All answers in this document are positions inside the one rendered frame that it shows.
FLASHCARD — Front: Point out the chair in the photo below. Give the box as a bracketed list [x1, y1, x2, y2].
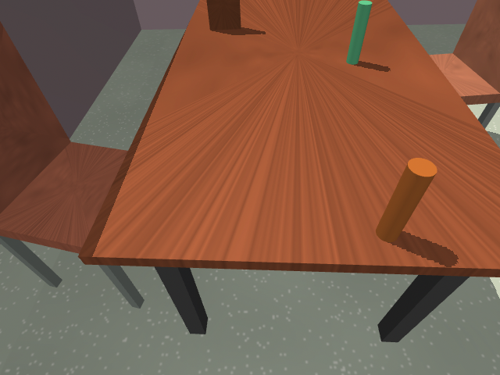
[0, 21, 144, 309]
[429, 0, 500, 129]

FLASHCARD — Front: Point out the table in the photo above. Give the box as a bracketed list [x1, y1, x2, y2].
[78, 0, 500, 342]

